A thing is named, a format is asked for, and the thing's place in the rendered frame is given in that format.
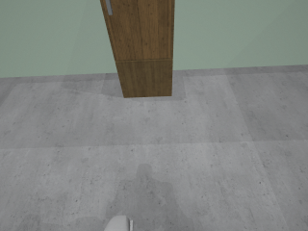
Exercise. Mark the cupboard door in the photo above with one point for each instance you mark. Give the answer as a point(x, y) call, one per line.
point(140, 29)

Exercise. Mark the robot left thigh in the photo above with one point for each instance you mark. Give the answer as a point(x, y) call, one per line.
point(120, 223)

